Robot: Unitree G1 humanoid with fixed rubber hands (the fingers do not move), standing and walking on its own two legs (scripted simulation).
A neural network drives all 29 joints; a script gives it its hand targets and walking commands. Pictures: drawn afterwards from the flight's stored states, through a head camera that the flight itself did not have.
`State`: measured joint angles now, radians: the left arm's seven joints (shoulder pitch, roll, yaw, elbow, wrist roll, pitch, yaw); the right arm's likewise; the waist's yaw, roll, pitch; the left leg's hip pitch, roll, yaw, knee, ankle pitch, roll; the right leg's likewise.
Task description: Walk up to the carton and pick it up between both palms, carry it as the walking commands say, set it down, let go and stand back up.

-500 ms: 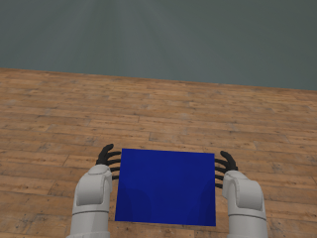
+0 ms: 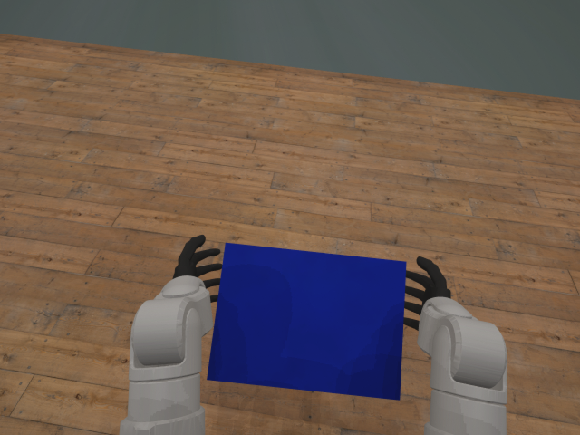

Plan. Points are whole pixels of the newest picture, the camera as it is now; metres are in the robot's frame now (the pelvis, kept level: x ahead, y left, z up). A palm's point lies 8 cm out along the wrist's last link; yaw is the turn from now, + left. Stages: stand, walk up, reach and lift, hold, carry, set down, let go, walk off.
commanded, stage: carry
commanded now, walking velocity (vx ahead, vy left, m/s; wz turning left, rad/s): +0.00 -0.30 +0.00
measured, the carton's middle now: (304, 311) +0.33 -0.01 -0.04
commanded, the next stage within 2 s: none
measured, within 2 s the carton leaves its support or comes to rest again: neither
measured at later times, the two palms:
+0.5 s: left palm (321, 307) +0.28 -0.02 +0.08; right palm (578, 330) +0.26 -0.33 +0.08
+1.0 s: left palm (449, 330) +0.24 -0.16 +0.10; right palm out of the picture +0.22 -0.47 +0.08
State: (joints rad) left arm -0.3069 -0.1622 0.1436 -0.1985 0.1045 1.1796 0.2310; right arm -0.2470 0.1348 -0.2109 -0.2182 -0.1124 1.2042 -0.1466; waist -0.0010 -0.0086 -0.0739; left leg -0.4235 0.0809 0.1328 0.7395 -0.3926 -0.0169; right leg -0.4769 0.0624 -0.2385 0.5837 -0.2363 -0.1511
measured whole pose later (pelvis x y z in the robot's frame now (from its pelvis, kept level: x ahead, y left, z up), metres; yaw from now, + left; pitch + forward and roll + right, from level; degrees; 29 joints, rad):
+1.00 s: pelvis -0.04 -0.30 +0.02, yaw +0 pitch +3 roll +2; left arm -0.28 -0.16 0.13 -0.12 0.09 1.16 0.24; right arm -0.21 0.14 -0.21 -0.18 -0.12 1.19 -0.17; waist -0.02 0.01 -0.09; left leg -0.38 0.09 0.12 0.67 -0.45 -0.06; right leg -0.31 -0.04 -0.05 0.55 -0.29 -0.01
